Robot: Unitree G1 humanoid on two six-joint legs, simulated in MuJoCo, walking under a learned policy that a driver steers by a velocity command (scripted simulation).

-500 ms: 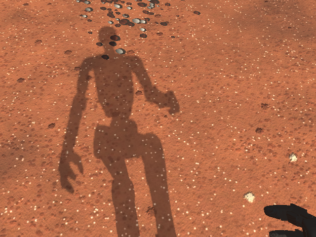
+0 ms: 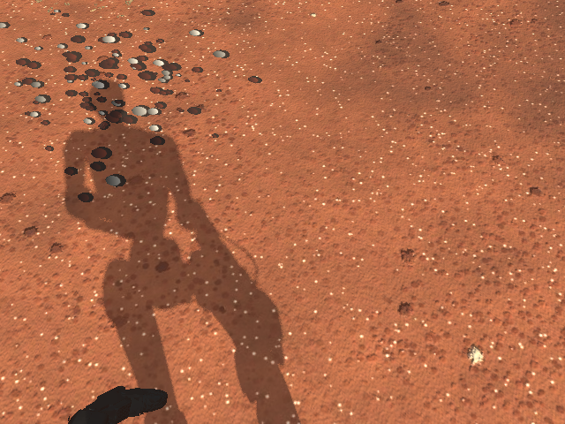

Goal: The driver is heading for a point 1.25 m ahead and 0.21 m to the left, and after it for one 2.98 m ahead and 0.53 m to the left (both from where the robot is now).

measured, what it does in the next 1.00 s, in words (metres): walks ahead, turning left: left foot, then right foot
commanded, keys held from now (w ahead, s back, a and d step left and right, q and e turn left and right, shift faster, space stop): q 0.62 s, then e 0.38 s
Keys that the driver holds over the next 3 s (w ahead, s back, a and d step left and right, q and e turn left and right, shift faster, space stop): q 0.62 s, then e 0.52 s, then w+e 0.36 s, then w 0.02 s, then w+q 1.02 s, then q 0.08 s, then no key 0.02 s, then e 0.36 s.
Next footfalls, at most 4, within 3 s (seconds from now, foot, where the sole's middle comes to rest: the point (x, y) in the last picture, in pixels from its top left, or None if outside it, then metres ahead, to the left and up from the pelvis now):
0.42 left None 0.25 0.12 -0.76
0.88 right None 0.25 -0.08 -0.76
1.24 left None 0.17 0.12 -0.76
1.70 right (335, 422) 0.45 -0.11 -0.76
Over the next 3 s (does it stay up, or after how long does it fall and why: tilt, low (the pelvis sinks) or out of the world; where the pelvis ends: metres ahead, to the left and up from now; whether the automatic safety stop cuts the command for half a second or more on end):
stays up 0.92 0.08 0.01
